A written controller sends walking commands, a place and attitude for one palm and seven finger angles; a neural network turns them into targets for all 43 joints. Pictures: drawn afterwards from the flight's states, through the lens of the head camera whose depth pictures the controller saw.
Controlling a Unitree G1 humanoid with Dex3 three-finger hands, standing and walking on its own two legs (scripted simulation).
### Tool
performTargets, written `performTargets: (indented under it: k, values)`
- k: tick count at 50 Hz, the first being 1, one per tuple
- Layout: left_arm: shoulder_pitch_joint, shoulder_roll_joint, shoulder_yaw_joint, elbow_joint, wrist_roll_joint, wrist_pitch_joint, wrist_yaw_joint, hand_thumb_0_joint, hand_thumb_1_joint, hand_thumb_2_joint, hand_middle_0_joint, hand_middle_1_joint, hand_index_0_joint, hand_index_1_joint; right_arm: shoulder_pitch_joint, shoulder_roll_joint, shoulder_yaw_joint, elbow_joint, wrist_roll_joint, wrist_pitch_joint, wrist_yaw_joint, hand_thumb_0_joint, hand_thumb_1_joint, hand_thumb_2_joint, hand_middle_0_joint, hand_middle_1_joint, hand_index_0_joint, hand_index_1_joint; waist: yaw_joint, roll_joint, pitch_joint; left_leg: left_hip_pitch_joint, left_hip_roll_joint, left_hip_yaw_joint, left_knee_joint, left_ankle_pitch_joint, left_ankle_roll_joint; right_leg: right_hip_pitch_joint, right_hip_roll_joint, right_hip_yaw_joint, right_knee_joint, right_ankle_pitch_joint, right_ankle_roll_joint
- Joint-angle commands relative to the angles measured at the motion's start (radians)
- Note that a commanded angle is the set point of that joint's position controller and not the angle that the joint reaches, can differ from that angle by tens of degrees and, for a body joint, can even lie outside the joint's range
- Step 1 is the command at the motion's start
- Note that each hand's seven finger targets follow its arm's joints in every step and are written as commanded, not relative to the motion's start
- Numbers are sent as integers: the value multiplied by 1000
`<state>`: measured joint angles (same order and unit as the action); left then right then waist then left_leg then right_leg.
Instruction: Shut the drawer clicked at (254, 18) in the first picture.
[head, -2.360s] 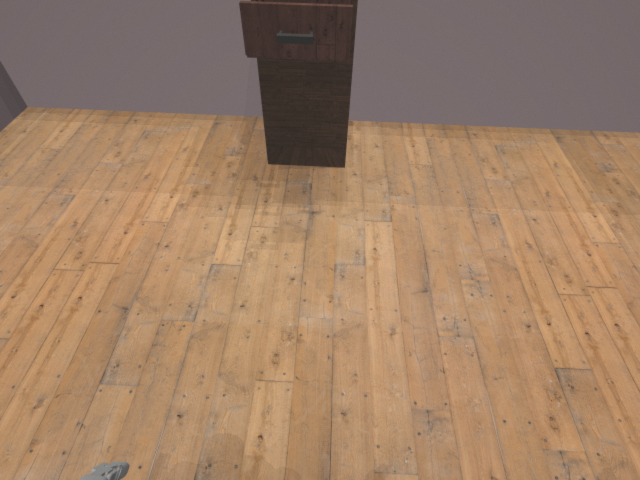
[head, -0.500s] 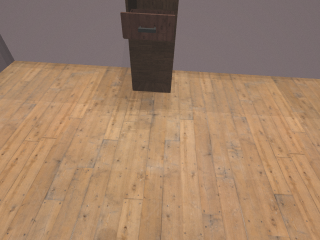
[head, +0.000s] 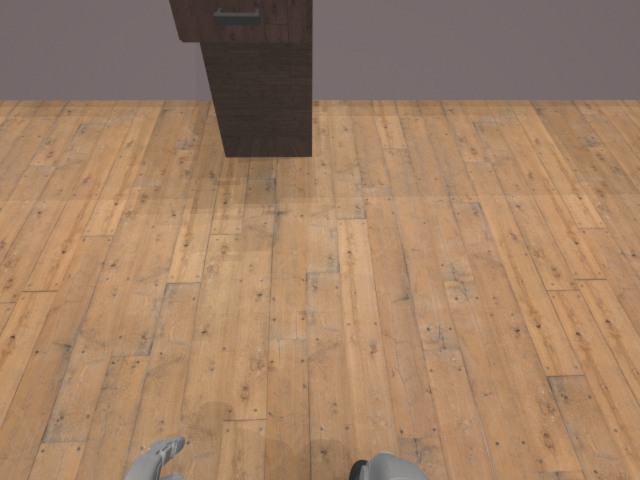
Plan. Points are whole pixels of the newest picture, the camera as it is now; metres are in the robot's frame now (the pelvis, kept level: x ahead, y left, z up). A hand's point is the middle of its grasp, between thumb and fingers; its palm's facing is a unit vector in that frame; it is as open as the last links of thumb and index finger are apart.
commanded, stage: walk to a spot facing it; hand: left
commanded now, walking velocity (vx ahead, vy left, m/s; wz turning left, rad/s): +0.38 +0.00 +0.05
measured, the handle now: (237, 15) +1.16 +0.22 +0.02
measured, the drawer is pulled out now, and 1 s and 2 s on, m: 0.30 0.30 0.30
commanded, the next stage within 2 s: turn to face it in 1.04 s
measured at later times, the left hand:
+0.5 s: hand (151, 449) +0.18 +0.25 -0.16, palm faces +0.08 -0.99 -0.14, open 7.4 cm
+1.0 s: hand (233, 238) +0.55 +0.18 -0.15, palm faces -0.09 -0.98 -0.20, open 7.4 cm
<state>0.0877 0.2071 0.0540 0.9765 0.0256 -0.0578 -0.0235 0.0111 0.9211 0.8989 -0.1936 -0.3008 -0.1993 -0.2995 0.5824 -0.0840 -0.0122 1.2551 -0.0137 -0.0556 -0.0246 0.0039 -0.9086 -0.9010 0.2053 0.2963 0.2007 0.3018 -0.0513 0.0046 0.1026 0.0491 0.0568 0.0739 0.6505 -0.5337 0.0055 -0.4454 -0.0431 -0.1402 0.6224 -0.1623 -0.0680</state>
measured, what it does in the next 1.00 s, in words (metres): walks ahead: left foot, then right foot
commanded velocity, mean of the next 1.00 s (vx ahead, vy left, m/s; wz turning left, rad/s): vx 0.36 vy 0.00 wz -0.08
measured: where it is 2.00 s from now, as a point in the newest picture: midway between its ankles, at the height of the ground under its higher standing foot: (315, 306)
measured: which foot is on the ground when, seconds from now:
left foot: up 0.00-0.34, down 0.36-0.90, up 0.92-1.00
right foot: down 0.00-0.36, up 0.38-0.88, down 0.90-1.00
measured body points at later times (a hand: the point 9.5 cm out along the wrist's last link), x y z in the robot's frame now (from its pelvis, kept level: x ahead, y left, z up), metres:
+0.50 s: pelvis +0.21 +0.06 +0.02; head +0.21 +0.10 +0.47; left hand +0.18 +0.30 -0.15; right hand +0.29 -0.17 -0.10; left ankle +0.23 +0.14 -0.71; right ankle +0.16 -0.08 -0.62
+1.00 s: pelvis +0.43 +0.01 +0.01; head +0.45 -0.01 +0.46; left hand +0.56 +0.23 -0.13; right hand +0.29 -0.18 -0.15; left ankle +0.31 +0.14 -0.62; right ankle +0.50 -0.08 -0.71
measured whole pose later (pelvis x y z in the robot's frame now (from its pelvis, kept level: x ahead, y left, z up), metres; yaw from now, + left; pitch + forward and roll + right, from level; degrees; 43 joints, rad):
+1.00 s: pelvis +0.43 +0.01 +0.01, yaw -5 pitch -3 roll +0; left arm 0.13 0.17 0.05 1.02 0.01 -0.07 -0.01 0.00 0.91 0.90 -0.19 -0.30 -0.20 -0.30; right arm 0.45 -0.11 -0.03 1.20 -0.01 -0.02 -0.01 0.01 -0.91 -0.90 0.20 0.30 0.20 0.30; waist -0.05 0.03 0.09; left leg -0.28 0.11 0.08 1.22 -0.43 0.01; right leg -0.36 -0.01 -0.16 0.63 -0.23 -0.08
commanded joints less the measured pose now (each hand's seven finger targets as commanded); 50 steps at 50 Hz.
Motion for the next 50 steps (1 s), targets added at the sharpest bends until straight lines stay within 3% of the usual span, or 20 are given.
performTargets:
  k: [1, 3, 6, 13, 16, 17, 18, 19, 20, 22, 25, 32, 39, 42, 43, 44, 45, 46, 49, 50]
  values:
    - [369, 217, 56, 75, -14, -3, 30, 0, 900, 900, -200, -300, -200, -300, -124, -114, -44, -151, 14, -27, 8, 0, -900, -900, 200, 300, 200, 300, 168, -146, -193, -682, 31, -96, 818, 80, 41, 518, -420, 663, -382, -287, -192]
    - [217, 103, 26, 44, -5, -9, 42, 0, 900, 900, -200, -300, -200, -300, -175, -101, -42, -166, -6, -8, 17, 0, -900, -900, 200, 300, 200, 300, 82, -48, -42, -647, 110, -107, 718, 171, 33, 240, -355, 441, -401, -277, -140]
    - [180, 66, 11, 45, 5, -17, 40, 0, 900, 900, -200, -300, -200, -300, -125, -76, -42, -162, -14, 29, 25, 0, -900, -900, 200, 300, 200, 300, 11, -101, -31, -537, 117, -50, 515, 200, -5, 74, -267, 215, -435, -166, -88]
    - [212, 124, 25, 52, 8, -15, 26, 0, 900, 900, -200, -300, -200, -300, -303, -105, -51, -266, -8, 16, 59, 0, -900, -900, 200, 300, 200, 300, 30, -106, 20, -391, 75, 43, 98, 297, -24, 39, -224, 162, -439, -299, -73]
    - [221, 124, 28, 51, 2, -2, 24, 0, 900, 900, -200, -300, -200, -300, -241, -155, -60, -254, -8, -1, 52, 0, -900, -900, 200, 300, 200, 300, -11, -14, -3, -184, 31, 88, -68, 284, -27, 29, -177, 118, -292, -295, -42]
    - [224, 95, 21, 44, 1, 2, 19, 0, 900, 900, -200, -300, -200, -300, -132, -212, -74, -226, -12, -7, 43, 0, -900, -900, 200, 300, 200, 300, -58, 124, -46, -65, 68, 5, -158, 173, -9, -10, -109, 65, -80, -255, -13]
    - [232, 24, 12, 14, -11, 4, 11, 0, 900, 900, -200, -300, -200, -300, -18, -327, -101, -203, -29, -15, 32, 0, -900, -900, 200, 300, 200, 300, -91, 380, -67, 31, 319, -383, -364, 10, 82, -188, 18, -38, 284, -348, 51]
    - [178, 43, 10, -21, -2, -1, 15, 0, 900, 900, -200, -300, -200, -300, 26, -345, -97, -192, -26, -11, 21, 0, -900, -900, 200, 300, 200, 300, -100, 359, -78, 24, 412, -583, -476, -11, 140, -275, 36, 60, 519, -417, 48]
    - [153, 55, 17, -11, 0, -2, 16, 0, 900, 900, -200, -300, -200, -300, -50, -308, -84, -202, -19, -10, 9, 0, -900, -900, 200, 300, 200, 300, -68, 241, -54, -37, 414, -547, -476, 8, 153, -312, -21, 124, 641, -321, 40]
    - [188, 46, 19, 28, 4, 1, 0, 0, 900, 900, -200, -300, -200, -300, -188, -220, -56, -245, -11, -28, 7, 0, -900, -900, 200, 300, 200, 300, 5, 78, -21, -142, 344, -336, -473, 164, 126, -270, -84, 141, 647, -157, 50]
    - [252, 9, 14, 64, 7, 26, 1, 0, 900, 900, -200, -300, -200, -300, -201, -177, -42, -223, -4, -48, 2, 0, -900, -900, 200, 300, 200, 300, 51, 100, -64, -148, 261, -111, -459, 467, 101, -188, -86, 129, 587, -68, 78]
    - [115, -7, 10, 29, 7, 43, -6, 0, 900, 900, -200, -300, -200, -300, -101, -164, -43, -156, 0, -49, -5, 0, -900, -900, 200, 300, 200, 300, 32, 103, -8, -30, 237, 20, -475, 664, 110, -274, -87, 68, 353, 21, 92]
    - [-53, -14, 2, -14, -2, 32, -11, 0, 900, 900, -200, -300, -200, -300, -28, -174, -40, -96, -15, -34, -6, 0, -900, -900, 200, 300, 200, 300, -5, 125, 57, 12, 259, 75, -433, 749, 116, -173, -41, 14, 68, -11, 30]
    - [80, 18, 10, 22, 0, 19, -4, 0, 900, 900, -200, -300, -200, -300, -56, -204, -45, -86, -12, -27, -6, 0, -900, -900, 200, 300, 200, 300, 69, 90, -16, -2, 265, 110, -236, 1037, 101, 68, 28, -29, -12, -69, -15]
    - [224, 42, 20, 68, 5, 9, 0, 0, 900, 900, -200, -300, -200, -300, -83, -211, -44, -91, -7, -26, -5, 0, -900, -900, 200, 300, 200, 300, 139, 70, -80, -66, 231, 140, -62, 1047, 72, 263, 54, -45, -73, -8, -24]
    - [379, 111, 41, 112, 10, -4, 9, 0, 900, 900, -200, -300, -200, -300, -90, -198, -43, -102, 3, -28, 6, 0, -900, -900, 200, 300, 200, 300, 203, -10, -183, -254, 183, 158, 187, 869, 38, 521, -36, 65, -86, 21, -63]
    - [481, 219, 66, 127, 4, -10, 23, 0, 900, 900, -200, -300, -200, -300, -45, -126, -33, -133, 17, -35, 7, 0, -900, -900, 200, 300, 200, 300, 204, -243, -317, -544, 28, 154, 547, 117, -9, 753, -346, 536, -189, 112, -184]
    - [465, 261, 68, 125, -20, -1, 24, 0, 900, 900, -200, -300, -200, -300, -102, -136, -35, -154, 18, -28, 6, 0, -900, -900, 200, 300, 200, 300, 185, -185, -300, -636, 5, 17, 737, -46, 5, 687, -428, 663, -313, 96, -239]
    - [209, 99, 25, 56, -16, -4, 34, 0, 900, 900, -200, -300, -200, -300, -182, -113, -45, -165, -4, 3, 11, 0, -900, -900, 200, 300, 200, 300, 76, -71, -35, -611, 122, -75, 698, 198, 5, 223, -325, 399, -422, -126, -126]
    - [177, 65, 14, 49, -10, -9, 37, 0, 900, 900, -200, -300, -200, -300, -149, -94, -40, -151, -10, 17, 13, 0, -900, -900, 200, 300, 200, 300, 41, -64, -32, -573, 124, -69, 647, 229, -3, 161, -289, 314, -440, -96, -104]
